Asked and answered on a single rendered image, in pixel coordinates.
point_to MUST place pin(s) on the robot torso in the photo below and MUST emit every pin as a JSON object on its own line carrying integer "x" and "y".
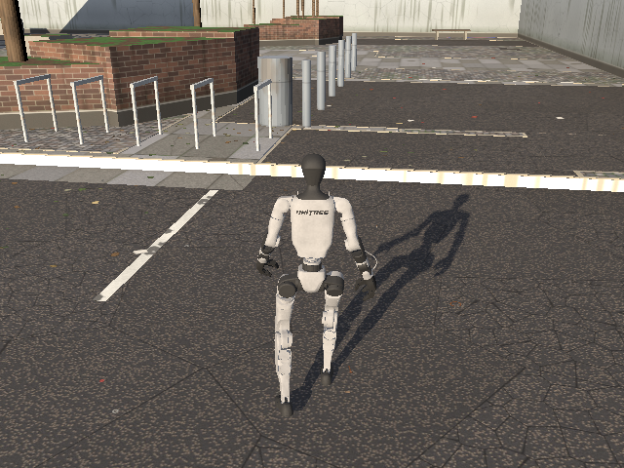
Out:
{"x": 312, "y": 232}

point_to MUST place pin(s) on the left robot shin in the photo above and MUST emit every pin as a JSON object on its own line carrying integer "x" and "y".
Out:
{"x": 283, "y": 362}

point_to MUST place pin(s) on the robot right upper arm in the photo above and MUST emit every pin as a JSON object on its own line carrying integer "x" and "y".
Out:
{"x": 344, "y": 207}

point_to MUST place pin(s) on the robot left forearm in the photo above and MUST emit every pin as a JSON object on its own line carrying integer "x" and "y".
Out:
{"x": 264, "y": 251}

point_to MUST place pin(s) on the robot right hand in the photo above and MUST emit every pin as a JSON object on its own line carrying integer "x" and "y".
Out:
{"x": 370, "y": 286}

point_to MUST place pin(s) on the robot left upper arm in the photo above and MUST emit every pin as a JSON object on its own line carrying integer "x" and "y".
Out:
{"x": 282, "y": 205}

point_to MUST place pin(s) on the robot left hand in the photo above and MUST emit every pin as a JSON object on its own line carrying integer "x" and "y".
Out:
{"x": 270, "y": 262}

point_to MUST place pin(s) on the robot right forearm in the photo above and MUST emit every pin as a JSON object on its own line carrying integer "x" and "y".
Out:
{"x": 362, "y": 261}

